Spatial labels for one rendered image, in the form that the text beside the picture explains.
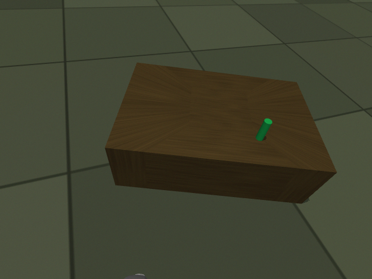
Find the can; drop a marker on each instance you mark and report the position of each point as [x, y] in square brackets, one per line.
[263, 129]

